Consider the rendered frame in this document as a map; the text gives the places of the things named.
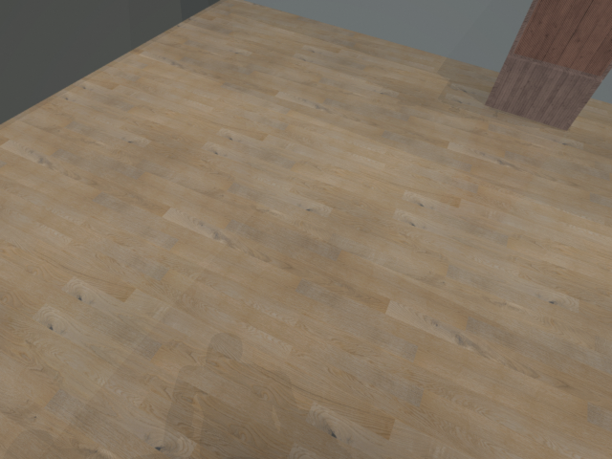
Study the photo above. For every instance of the cupboard door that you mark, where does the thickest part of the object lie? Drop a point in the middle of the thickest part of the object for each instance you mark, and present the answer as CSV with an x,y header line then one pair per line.
x,y
576,34

